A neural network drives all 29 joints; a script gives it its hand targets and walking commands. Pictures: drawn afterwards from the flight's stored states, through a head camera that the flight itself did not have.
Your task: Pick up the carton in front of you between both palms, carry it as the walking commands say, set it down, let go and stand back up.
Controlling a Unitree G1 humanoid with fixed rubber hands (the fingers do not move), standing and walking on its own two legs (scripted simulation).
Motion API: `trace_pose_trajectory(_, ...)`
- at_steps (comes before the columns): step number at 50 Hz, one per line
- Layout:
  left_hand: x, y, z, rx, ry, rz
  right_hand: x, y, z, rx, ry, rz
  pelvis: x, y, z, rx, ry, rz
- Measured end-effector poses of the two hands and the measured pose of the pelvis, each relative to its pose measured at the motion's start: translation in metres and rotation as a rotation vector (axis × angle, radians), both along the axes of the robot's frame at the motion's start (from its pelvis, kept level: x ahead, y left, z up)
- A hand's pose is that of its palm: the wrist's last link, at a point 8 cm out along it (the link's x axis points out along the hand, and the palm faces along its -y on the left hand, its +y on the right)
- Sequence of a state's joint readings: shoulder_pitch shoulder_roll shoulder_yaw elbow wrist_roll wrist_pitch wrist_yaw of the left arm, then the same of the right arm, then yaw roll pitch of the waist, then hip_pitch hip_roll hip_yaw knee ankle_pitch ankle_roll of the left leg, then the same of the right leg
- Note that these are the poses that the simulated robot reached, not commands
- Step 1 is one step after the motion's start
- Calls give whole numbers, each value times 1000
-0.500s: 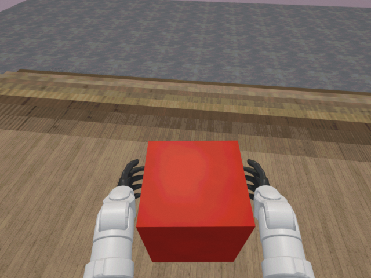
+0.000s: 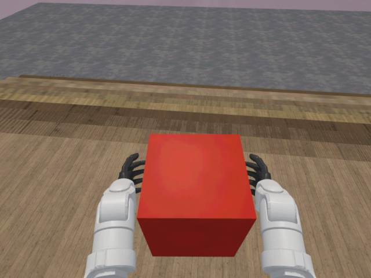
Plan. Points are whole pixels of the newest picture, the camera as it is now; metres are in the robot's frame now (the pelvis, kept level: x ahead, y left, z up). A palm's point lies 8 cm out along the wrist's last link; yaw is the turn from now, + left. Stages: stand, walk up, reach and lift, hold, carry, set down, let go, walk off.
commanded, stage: hold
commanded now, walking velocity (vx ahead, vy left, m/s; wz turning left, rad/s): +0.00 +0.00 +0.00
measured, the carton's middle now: (193, 198) +0.30 +0.00 -0.02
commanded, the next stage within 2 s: carry in 0.16 s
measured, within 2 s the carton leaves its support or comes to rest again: neither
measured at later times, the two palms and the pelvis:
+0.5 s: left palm (118, 150) +0.36 +0.17 +0.10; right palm (249, 148) +0.36 -0.13 +0.10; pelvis +0.08 +0.02 +0.00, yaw -1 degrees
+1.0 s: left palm (131, 103) +0.56 +0.18 +0.08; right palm (232, 99) +0.58 -0.13 +0.08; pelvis +0.35 +0.02 +0.00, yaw +1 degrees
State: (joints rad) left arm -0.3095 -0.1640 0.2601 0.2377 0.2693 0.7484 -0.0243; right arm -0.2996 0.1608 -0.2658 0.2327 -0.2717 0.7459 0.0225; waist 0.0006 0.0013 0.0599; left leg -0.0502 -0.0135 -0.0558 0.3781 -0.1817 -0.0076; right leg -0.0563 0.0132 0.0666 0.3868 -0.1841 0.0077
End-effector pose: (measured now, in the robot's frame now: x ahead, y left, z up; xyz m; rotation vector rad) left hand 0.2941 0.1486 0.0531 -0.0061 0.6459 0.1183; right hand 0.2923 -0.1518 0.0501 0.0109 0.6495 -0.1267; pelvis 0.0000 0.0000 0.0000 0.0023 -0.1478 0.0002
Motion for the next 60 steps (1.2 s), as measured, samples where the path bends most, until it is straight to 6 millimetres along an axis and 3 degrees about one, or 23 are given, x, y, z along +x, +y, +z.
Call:
trace_pose_trajectory(12,7,-1,2,6,-7,5,10,0,4,-14,-7,11,10,-4,-1,-1,46,3)
trace_pose_trajectory(19,34,12,24,-21,-93,25,38,13,27,-5,-93,4,35,8,-8,-8,145,38)
trace_pose_trajectory(24,58,23,41,-21,-109,36,64,25,45,15,-110,-6,70,19,-4,-14,189,-10)
trace_pose_trajectory(30,100,13,55,-38,-103,41,99,14,56,25,-103,-41,121,11,0,-43,224,-10)
trace_pose_trajectory(35,138,-5,38,-40,-76,40,134,-5,38,42,-77,-69,174,-3,-17,-38,229,13)
trace_pose_trajectory(38,149,-2,23,-64,10,79,154,-3,29,43,9,-52,203,-8,-11,-24,236,36)
trace_pose_trajectory(41,164,5,21,-82,50,127,181,4,29,50,49,-25,233,-8,-2,-3,239,35)
trace_pose_trajectory(44,191,12,28,-79,36,156,215,10,34,41,34,-24,267,-4,3,10,239,33)
trace_pose_trajectory(48,242,23,31,-80,-4,156,265,19,36,37,-5,-46,319,8,1,11,231,32)
trace_pose_trajectory(55,349,50,7,-94,-28,110,357,48,15,39,-32,-68,422,43,-26,21,208,-3)
trace_pose_trajectory(60,416,48,9,-81,46,30,400,49,13,49,38,-128,473,58,-10,-1,216,-32)
